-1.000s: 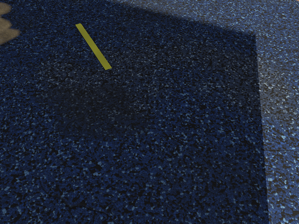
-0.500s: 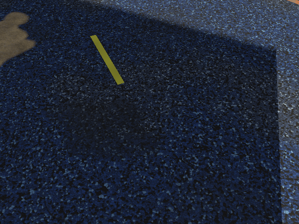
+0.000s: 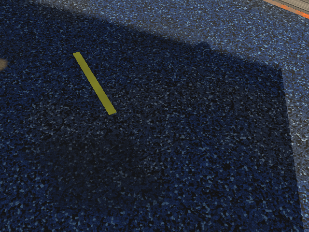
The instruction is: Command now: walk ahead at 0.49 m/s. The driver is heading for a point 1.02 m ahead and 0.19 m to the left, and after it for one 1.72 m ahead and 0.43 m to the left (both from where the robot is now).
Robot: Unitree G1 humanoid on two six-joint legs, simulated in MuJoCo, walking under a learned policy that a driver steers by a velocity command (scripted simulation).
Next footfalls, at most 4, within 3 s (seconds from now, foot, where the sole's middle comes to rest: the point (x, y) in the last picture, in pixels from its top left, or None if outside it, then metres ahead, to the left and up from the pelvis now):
0.34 right None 0.38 -0.15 -0.78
0.88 left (129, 195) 0.67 0.10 -0.78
1.38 right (149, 136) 1.01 0.00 -0.78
1.84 left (93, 141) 0.97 0.30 -0.78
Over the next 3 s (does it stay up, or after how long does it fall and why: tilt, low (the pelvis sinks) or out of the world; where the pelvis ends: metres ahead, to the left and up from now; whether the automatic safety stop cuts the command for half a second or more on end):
stays up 0.99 0.16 0.00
